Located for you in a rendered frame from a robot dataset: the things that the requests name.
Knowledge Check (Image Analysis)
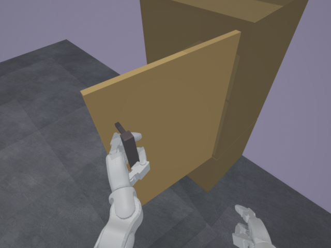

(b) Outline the handle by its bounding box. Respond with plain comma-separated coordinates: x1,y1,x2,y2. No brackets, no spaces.
115,122,140,168

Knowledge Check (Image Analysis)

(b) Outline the robot left hand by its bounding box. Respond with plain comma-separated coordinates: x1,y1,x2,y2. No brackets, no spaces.
106,132,150,192

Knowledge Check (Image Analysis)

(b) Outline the robot right hand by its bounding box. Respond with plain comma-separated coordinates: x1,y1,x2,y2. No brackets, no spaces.
232,205,272,248

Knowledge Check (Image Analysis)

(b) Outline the robot left forearm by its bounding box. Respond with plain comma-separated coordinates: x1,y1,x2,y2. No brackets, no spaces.
94,187,143,248

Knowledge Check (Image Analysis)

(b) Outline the cupboard door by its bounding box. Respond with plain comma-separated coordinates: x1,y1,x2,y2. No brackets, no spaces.
80,30,241,206

